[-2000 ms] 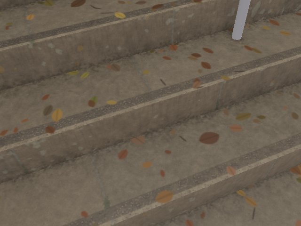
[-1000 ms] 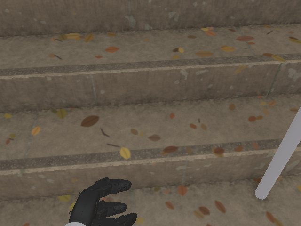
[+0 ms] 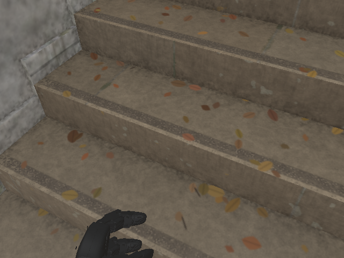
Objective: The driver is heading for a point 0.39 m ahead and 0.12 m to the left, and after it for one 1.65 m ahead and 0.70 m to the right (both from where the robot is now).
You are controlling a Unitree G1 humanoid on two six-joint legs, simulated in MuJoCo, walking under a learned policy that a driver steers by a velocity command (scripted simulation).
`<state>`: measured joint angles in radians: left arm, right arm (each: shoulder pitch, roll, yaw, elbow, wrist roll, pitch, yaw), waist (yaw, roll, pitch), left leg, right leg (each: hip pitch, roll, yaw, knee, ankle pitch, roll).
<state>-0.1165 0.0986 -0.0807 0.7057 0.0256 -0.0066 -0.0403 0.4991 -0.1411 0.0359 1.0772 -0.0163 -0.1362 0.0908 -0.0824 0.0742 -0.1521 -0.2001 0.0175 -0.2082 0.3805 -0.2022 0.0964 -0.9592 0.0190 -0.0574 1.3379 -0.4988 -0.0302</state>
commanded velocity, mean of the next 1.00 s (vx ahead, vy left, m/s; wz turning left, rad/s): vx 0.50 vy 0.00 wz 0.19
